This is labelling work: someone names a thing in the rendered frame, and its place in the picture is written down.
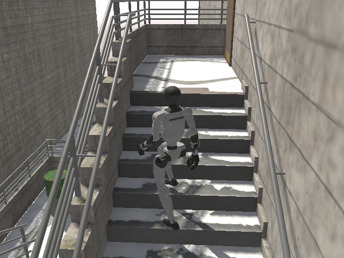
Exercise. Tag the stairs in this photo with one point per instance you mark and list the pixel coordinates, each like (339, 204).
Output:
(214, 204)

